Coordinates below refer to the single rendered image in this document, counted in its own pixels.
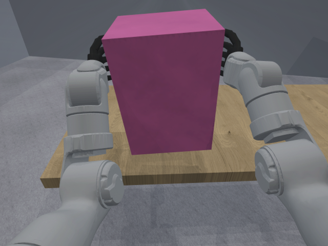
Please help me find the table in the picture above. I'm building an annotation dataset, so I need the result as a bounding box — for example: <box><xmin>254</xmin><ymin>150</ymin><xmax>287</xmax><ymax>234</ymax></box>
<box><xmin>40</xmin><ymin>85</ymin><xmax>328</xmax><ymax>188</ymax></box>

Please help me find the right robot upper arm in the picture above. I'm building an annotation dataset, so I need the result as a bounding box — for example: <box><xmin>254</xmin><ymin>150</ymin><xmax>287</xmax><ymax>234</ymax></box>
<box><xmin>255</xmin><ymin>139</ymin><xmax>328</xmax><ymax>246</ymax></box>

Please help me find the robot right hand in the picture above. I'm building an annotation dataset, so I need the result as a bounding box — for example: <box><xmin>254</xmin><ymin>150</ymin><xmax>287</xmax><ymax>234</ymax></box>
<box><xmin>220</xmin><ymin>29</ymin><xmax>243</xmax><ymax>76</ymax></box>

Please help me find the robot right forearm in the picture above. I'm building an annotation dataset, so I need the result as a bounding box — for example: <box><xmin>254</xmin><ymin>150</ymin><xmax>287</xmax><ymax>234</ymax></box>
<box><xmin>223</xmin><ymin>52</ymin><xmax>328</xmax><ymax>169</ymax></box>

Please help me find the carton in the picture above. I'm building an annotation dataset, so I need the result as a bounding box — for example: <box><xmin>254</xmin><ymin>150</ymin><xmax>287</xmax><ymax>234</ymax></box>
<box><xmin>101</xmin><ymin>9</ymin><xmax>225</xmax><ymax>155</ymax></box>

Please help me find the robot left hand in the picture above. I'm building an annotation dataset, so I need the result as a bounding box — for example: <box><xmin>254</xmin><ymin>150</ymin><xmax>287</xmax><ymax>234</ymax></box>
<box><xmin>88</xmin><ymin>35</ymin><xmax>112</xmax><ymax>80</ymax></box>

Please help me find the left robot upper arm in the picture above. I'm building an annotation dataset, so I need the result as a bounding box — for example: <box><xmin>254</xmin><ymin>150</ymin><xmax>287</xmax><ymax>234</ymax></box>
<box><xmin>6</xmin><ymin>160</ymin><xmax>125</xmax><ymax>246</ymax></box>

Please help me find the robot left forearm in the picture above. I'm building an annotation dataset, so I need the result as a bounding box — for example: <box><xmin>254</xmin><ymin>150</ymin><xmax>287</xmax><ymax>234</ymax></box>
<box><xmin>59</xmin><ymin>60</ymin><xmax>113</xmax><ymax>195</ymax></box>

